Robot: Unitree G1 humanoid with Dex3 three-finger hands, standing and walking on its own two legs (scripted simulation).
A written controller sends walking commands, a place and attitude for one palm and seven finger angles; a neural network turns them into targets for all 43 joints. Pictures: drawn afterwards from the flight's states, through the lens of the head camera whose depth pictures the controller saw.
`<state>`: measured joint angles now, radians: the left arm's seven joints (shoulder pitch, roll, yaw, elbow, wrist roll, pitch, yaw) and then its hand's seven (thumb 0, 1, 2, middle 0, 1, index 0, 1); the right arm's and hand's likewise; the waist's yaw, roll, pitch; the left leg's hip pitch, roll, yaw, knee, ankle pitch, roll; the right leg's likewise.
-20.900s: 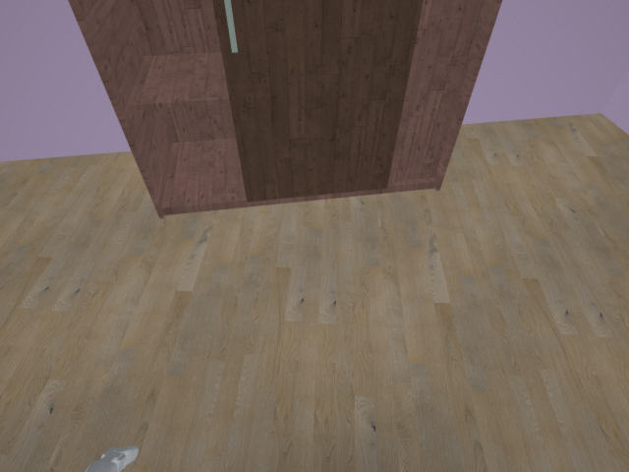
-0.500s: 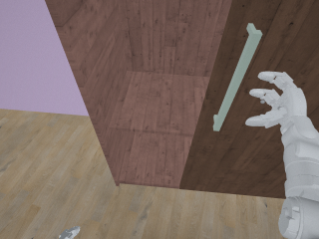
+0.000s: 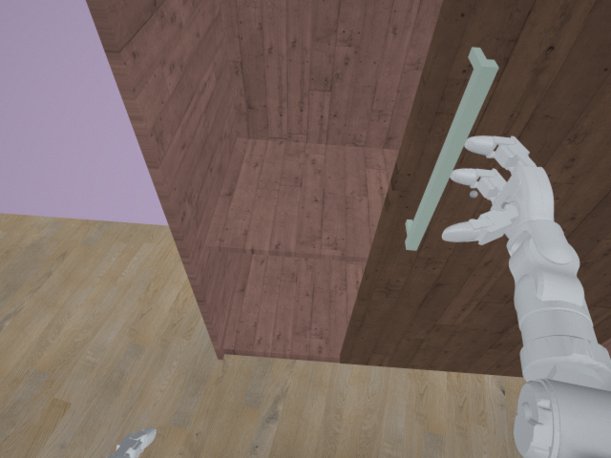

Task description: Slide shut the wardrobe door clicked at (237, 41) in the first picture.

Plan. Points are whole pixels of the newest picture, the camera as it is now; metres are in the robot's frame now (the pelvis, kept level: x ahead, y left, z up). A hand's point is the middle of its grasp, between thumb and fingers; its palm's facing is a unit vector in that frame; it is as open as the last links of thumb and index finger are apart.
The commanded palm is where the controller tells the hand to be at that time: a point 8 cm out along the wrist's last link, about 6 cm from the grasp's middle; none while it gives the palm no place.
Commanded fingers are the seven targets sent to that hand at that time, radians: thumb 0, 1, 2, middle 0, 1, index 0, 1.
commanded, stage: feel for the door with the fingertips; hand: right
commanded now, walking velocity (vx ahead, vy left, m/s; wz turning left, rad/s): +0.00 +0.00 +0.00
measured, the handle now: (437, 167) +0.50 -0.13 +0.14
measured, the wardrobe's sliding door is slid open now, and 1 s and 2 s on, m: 0.38 0.38 0.38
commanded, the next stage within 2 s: slide the fingers in behind the handle in 0.74 s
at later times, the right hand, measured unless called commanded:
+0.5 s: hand (467, 183) +0.44 -0.16 +0.16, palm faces +0.01 +1.00 -0.01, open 14.0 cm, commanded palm +0.43 -0.21 +0.15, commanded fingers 0.00 0.50 -0.30 0.30 1.20 0.30 1.20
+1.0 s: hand (470, 182) +0.45 -0.16 +0.15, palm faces +0.01 +1.00 -0.02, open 13.7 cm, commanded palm +0.43 -0.20 +0.15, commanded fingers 0.00 0.50 -0.30 0.30 1.20 0.30 1.20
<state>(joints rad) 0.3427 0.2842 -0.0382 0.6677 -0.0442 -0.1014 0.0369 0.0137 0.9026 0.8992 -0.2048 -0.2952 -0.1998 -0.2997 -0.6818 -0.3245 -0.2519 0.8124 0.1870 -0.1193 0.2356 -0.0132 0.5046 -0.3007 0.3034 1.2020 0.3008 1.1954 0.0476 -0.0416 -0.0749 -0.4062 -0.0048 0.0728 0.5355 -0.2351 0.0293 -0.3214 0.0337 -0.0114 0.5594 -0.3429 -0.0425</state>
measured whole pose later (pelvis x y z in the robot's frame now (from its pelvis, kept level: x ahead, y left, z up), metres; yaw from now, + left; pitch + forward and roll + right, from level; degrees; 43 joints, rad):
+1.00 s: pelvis -0.01 +0.00 +0.00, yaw +0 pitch +7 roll +0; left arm 0.39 0.28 -0.04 0.71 -0.03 -0.12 0.03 0.01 0.90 0.90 -0.20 -0.30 -0.20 -0.30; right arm -0.86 -0.38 -0.29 1.08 0.14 -0.24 0.19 -0.01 0.50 -0.30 0.35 1.25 0.35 1.24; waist 0.08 -0.03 -0.06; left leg -0.46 -0.01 0.07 0.55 -0.22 0.03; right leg -0.38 0.03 -0.02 0.58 -0.33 -0.04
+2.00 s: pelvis -0.01 +0.01 +0.00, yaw +1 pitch +5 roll +0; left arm 0.33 0.27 -0.04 0.67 -0.04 -0.10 0.03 0.01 0.90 0.90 -0.20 -0.30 -0.20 -0.30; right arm -0.73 -0.26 -0.23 0.85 0.14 -0.15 0.10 -0.01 0.50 -0.30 0.31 1.20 0.30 1.20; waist 0.06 -0.04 -0.06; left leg -0.40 -0.02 0.06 0.53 -0.22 0.05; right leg -0.31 0.02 -0.02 0.54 -0.33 -0.03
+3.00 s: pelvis +0.00 +0.01 +0.00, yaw +1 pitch +5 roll +0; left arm 0.34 0.26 -0.02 0.68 -0.03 -0.11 0.01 0.01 0.90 0.90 -0.20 -0.30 -0.20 -0.30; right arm -0.69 -0.21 -0.19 0.79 0.13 -0.16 0.05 -0.01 0.29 -0.39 0.33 1.23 0.29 1.23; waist 0.04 -0.05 -0.07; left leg -0.39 -0.02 0.05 0.53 -0.23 0.04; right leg -0.29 0.03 -0.03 0.53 -0.33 -0.04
